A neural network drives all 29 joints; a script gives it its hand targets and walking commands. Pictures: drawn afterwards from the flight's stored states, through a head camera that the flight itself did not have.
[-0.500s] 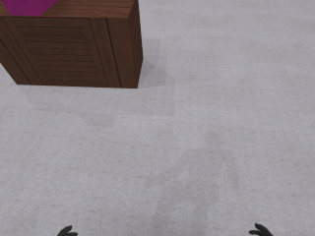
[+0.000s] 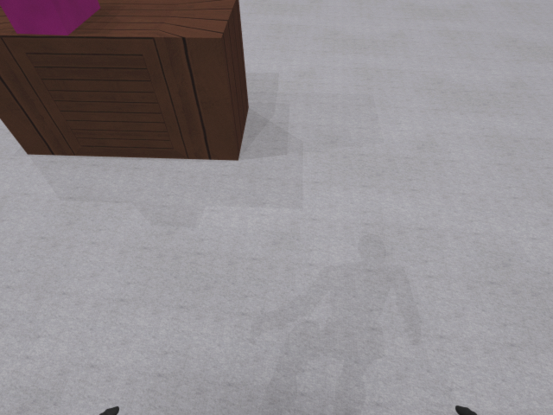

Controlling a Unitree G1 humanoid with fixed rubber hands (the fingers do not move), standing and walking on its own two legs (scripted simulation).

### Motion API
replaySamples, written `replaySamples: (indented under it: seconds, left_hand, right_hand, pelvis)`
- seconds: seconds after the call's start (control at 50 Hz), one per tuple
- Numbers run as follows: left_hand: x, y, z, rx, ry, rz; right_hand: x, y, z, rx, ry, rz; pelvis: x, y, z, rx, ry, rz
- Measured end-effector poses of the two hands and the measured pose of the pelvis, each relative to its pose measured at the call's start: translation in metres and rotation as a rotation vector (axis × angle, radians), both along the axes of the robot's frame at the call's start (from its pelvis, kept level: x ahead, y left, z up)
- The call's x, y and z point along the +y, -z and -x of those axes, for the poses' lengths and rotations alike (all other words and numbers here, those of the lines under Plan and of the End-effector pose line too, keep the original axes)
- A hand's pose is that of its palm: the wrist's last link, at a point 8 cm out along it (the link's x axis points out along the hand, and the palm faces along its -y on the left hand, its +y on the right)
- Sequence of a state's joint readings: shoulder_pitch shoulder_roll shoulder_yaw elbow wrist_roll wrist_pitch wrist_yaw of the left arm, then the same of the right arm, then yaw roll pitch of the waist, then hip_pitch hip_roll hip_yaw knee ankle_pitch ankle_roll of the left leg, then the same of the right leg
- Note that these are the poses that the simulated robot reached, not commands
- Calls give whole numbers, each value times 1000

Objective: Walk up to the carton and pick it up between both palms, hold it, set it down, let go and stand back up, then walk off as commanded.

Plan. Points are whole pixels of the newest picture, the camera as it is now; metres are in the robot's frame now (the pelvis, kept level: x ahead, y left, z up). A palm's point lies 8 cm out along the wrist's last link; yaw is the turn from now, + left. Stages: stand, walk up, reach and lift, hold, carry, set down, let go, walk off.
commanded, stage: stand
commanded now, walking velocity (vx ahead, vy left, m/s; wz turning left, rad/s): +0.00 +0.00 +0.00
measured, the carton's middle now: out of the picture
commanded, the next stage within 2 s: none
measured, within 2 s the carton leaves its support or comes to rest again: neither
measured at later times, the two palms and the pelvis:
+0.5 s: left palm out of the picture +0.08 +0.29 -0.11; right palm out of the picture +0.08 -0.29 -0.12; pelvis +0.00 +0.00 +0.00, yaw +0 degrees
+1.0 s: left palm out of the picture +0.09 +0.29 -0.11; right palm out of the picture +0.08 -0.29 -0.12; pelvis +0.01 +0.00 +0.00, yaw +0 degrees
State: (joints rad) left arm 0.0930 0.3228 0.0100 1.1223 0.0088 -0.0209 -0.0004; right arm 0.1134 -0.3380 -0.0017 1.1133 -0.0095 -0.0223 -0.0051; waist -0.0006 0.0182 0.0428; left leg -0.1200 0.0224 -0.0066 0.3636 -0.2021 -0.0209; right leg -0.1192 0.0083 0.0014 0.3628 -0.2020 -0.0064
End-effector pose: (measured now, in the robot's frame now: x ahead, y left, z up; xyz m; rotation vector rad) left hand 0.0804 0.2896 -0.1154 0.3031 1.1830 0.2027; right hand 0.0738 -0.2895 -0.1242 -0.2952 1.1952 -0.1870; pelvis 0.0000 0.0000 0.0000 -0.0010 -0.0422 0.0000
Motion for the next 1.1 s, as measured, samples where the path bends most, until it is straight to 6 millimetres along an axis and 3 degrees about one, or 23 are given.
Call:
replaySamples:
  seconds: [1.1]
  left_hand:
    - [2, -3, -7, 14, 3, -12]
  right_hand:
    - [-5, -1, -4, 20, 3, 7]
  pelvis:
    - [-1, -2, -9, 8, 3, 0]
